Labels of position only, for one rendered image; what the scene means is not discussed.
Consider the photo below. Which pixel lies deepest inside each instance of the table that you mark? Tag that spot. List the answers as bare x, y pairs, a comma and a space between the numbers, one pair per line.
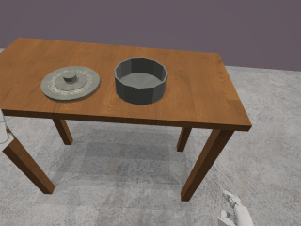
199, 94

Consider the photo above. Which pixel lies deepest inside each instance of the pot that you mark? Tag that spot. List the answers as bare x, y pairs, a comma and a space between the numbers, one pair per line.
140, 80

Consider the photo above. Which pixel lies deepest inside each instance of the lid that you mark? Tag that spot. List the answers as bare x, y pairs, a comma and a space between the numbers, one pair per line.
56, 88

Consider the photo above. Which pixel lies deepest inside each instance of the left robot hand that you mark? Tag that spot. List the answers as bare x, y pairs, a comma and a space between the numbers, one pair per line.
5, 138

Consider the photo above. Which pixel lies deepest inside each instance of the knob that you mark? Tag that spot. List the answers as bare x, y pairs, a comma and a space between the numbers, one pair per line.
69, 76

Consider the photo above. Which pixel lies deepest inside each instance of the right robot hand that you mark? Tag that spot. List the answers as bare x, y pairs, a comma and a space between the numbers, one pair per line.
240, 215

